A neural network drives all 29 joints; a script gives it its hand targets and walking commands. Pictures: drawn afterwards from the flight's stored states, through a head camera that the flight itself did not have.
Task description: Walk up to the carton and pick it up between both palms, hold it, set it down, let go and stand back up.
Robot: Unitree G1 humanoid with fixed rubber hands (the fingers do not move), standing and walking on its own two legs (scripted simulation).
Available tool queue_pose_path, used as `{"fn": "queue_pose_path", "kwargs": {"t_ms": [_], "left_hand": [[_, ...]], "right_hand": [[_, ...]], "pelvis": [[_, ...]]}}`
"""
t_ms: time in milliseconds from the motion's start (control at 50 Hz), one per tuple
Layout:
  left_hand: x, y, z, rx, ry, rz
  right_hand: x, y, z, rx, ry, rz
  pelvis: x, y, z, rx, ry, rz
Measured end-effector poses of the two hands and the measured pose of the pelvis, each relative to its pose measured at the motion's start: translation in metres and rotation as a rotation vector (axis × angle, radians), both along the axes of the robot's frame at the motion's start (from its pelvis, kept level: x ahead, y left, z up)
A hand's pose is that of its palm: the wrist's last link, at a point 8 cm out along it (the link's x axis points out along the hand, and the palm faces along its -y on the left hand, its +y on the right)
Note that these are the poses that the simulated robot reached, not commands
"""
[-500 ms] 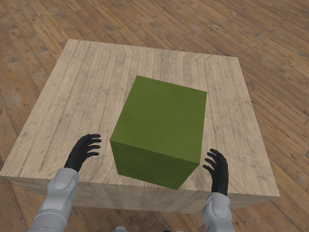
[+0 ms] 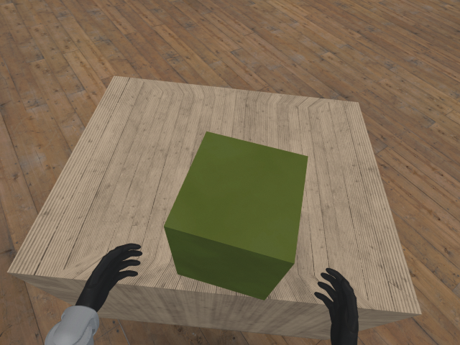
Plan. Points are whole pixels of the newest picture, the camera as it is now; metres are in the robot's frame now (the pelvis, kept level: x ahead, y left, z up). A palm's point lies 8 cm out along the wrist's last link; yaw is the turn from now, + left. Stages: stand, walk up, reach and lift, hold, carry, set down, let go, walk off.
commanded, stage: set down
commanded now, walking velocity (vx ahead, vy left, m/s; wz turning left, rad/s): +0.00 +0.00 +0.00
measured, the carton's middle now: (237, 220) +0.36 +0.00 -0.05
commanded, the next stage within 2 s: let go in 1.52 s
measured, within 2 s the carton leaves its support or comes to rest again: neither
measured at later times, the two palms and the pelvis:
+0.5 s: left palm (91, 318) +0.17 +0.24 -0.04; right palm (350, 341) +0.15 -0.18 -0.04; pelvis +0.00 +0.00 +0.00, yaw -1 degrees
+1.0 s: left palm (96, 321) +0.17 +0.23 -0.06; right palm (352, 342) +0.15 -0.19 -0.06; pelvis +0.01 +0.00 +0.01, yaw -1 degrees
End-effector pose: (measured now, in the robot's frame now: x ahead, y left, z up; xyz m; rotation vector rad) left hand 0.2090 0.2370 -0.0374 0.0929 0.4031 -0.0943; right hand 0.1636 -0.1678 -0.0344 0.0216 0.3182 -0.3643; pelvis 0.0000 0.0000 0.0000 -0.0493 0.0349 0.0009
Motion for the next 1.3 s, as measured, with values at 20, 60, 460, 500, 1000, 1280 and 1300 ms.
{"fn": "queue_pose_path", "kwargs": {"t_ms": [20,60,460,500,1000,1280,1300], "left_hand": [[-0.003,0.000,-0.001,0.000,0.008,0.000],[-0.010,0.001,-0.003,-0.008,0.029,0.002],[-0.034,0.001,-0.005,-0.022,0.080,0.050],[-0.037,0.000,-0.007,-0.019,0.096,0.060],[-0.040,-0.003,-0.021,0.031,0.227,0.110],[-0.040,-0.006,-0.029,0.048,0.279,0.141],[-0.040,-0.006,-0.029,0.048,0.282,0.145]], "right_hand": [[-0.001,-0.001,0.000,-0.004,0.003,0.005],[-0.004,-0.003,0.001,-0.010,0.010,0.006],[-0.013,-0.011,-0.001,-0.015,0.089,0.034],[-0.013,-0.012,-0.004,-0.020,0.116,0.051],[-0.013,-0.026,-0.026,-0.019,0.251,0.127],[-0.004,-0.034,-0.026,-0.037,0.279,0.170],[-0.004,-0.034,-0.026,-0.039,0.281,0.172]], "pelvis": [[0.000,0.000,0.000,0.001,-0.008,-0.001],[0.000,-0.001,0.001,0.004,-0.023,-0.001],[-0.001,0.003,0.003,0.018,-0.160,-0.012],[-0.002,0.004,0.003,0.020,-0.165,-0.013],[0.009,0.001,0.006,0.030,-0.141,-0.016],[0.016,-0.007,0.008,0.033,-0.128,-0.010],[0.017,-0.007,0.008,0.033,-0.129,-0.010]]}}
